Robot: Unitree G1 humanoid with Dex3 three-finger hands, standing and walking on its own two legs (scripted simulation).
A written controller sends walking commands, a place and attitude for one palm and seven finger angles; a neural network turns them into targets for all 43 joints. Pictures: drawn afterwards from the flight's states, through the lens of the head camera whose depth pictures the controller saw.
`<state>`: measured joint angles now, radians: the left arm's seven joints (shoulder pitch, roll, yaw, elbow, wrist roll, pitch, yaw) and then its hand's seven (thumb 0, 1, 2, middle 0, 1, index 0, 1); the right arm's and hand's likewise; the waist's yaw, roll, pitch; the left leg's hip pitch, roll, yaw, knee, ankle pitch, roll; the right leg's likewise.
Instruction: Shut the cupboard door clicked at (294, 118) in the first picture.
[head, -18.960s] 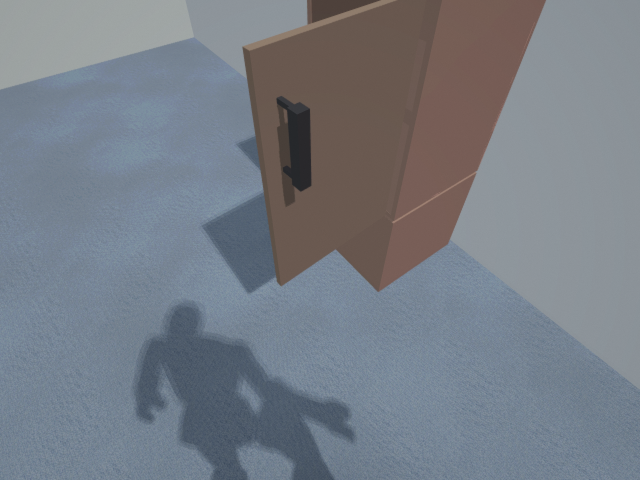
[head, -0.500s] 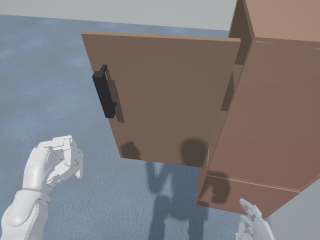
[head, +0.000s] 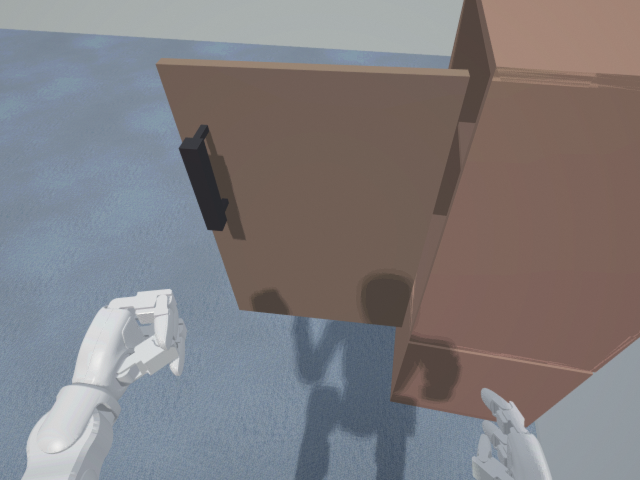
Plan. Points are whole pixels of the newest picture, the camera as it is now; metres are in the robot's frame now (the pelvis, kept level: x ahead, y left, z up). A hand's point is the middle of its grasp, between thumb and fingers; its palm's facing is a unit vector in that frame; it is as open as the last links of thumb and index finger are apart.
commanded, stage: bring the fist close to the handle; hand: left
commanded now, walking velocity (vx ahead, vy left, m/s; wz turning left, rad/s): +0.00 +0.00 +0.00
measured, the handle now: (210, 179) +0.50 +0.22 +0.10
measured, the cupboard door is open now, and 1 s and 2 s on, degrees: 94 94 88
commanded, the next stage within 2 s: push the door shut along its arc in 1.30 s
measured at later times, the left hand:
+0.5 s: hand (190, 264) +0.32 +0.19 +0.12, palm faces +0.01 -1.00 -0.06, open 3.1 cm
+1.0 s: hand (214, 225) +0.40 +0.18 +0.11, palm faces -0.02 -1.00 -0.03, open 3.1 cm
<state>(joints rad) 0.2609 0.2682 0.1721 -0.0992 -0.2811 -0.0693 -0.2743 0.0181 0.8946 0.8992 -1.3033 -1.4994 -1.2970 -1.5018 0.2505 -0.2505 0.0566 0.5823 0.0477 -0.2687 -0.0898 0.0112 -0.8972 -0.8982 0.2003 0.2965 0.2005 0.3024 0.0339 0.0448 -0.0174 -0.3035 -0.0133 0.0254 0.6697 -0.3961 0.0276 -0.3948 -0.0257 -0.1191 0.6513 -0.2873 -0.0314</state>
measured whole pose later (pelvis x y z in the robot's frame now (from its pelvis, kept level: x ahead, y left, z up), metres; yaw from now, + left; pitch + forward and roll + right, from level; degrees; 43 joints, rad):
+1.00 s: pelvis +0.00 -0.01 +0.00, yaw -1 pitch +6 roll +1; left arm -0.45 0.34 0.28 0.64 -0.24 -0.17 -0.28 0.02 0.90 0.90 -1.30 -1.50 -1.30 -1.50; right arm 0.29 -0.29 0.03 0.65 0.06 -0.15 -0.08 0.01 -0.90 -0.90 0.20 0.30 0.20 0.30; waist -0.03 0.04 -0.02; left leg -0.36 -0.01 0.05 0.63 -0.37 0.02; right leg -0.47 -0.02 -0.10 0.64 -0.27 -0.05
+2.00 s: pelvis +0.00 +0.01 +0.00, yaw -1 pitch +10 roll +0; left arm -0.79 0.45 0.27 1.05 -0.21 -0.28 -0.41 0.02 0.90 0.90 -1.32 -1.50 -1.33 -1.50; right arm 0.37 -0.30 0.03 0.68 0.05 -0.07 -0.07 0.01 -0.90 -0.90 0.20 0.30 0.20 0.30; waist -0.08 0.02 -0.04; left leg -0.48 -0.03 0.05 0.69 -0.39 0.04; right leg -0.57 -0.04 -0.10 0.67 -0.27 -0.02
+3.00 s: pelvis +0.02 +0.01 -0.02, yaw -2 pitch +19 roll -2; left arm -1.19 0.60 0.26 1.31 -0.13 -0.20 -0.53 0.02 0.87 0.92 -1.30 -1.50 -1.30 -1.50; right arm 0.41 -0.31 0.03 0.69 0.00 -0.01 -0.07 0.00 -0.90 -0.90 0.20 0.30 0.20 0.30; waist -0.21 0.03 -0.04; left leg -0.70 0.01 0.04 0.81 -0.45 0.03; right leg -0.78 0.00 -0.10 0.74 -0.30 -0.03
